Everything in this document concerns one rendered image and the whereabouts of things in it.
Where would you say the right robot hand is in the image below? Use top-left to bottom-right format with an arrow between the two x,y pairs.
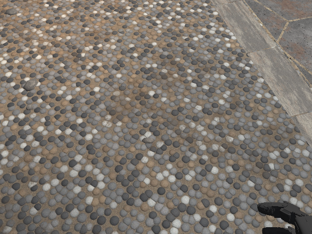
257,201 -> 312,234

